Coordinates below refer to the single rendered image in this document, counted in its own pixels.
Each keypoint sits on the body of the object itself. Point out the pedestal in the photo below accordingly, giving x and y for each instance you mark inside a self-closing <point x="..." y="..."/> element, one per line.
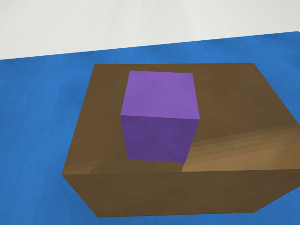
<point x="245" y="153"/>

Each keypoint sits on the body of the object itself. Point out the carton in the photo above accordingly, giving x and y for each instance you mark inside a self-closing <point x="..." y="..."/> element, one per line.
<point x="159" y="116"/>

